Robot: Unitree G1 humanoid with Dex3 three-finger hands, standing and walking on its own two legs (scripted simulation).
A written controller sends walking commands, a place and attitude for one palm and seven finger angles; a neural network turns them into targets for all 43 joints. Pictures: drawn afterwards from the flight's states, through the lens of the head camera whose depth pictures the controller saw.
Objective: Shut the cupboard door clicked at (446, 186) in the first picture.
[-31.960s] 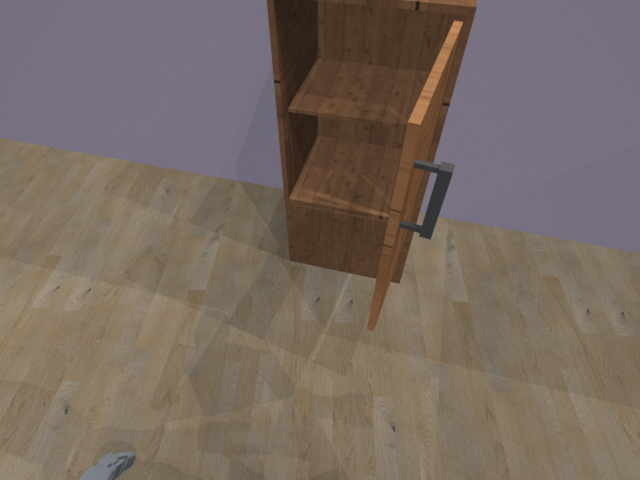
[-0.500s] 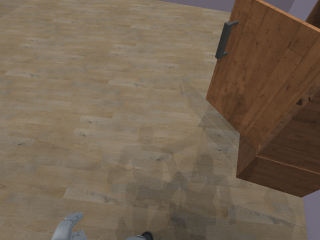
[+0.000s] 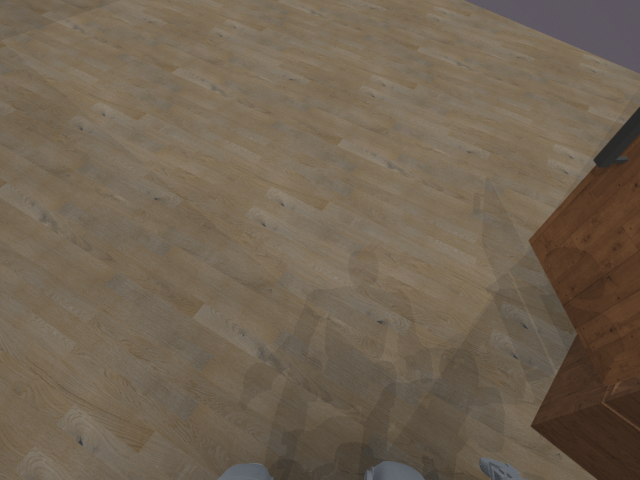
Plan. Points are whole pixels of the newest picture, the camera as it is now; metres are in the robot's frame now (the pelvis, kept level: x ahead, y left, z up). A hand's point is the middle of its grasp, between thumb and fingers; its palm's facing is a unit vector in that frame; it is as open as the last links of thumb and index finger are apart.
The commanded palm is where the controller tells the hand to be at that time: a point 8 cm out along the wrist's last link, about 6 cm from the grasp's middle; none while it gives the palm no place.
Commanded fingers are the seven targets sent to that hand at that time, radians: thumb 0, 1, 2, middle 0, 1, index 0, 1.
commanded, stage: walk to a spot facing it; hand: left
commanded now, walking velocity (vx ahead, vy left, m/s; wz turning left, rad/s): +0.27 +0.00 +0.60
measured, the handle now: (638, 132) +0.72 -0.54 +0.02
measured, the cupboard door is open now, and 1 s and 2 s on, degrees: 49 49 49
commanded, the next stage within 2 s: turn to face it in 1.04 s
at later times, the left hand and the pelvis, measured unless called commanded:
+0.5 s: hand out of the picture +0.04 +0.18 -0.15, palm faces +0.36 -0.91 -0.21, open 7.4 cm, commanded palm none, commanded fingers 0.00 0.90 0.90 -0.20 -0.30 -0.20 -0.30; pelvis +0.08 +0.00 +0.02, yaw +20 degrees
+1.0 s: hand (91, 379) +0.24 +0.35 -0.14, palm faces +0.48 -0.86 -0.17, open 7.4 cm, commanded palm none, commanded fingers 0.00 0.90 0.90 -0.20 -0.30 -0.20 -0.30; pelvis +0.24 +0.14 +0.02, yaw +27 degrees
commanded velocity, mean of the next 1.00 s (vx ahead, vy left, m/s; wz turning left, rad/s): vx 0.33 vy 0.00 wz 0.33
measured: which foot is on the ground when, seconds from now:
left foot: down 0.00-0.22, up 0.24-0.60, down 0.62-1.00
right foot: up 0.00-0.20, down 0.22-0.64, up 0.66-1.00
